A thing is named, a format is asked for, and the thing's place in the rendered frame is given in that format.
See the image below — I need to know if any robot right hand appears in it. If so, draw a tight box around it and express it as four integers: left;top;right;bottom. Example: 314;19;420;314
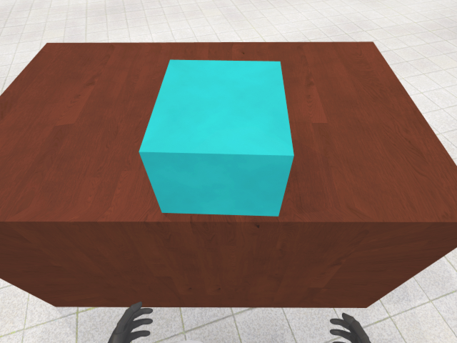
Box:
330;313;371;343

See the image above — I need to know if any robot left hand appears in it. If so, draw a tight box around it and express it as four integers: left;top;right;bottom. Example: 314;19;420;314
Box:
108;302;153;343

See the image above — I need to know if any carton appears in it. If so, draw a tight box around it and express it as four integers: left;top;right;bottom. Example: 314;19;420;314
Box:
139;60;294;217

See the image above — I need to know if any pedestal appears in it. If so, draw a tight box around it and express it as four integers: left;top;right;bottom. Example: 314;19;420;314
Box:
0;41;457;308

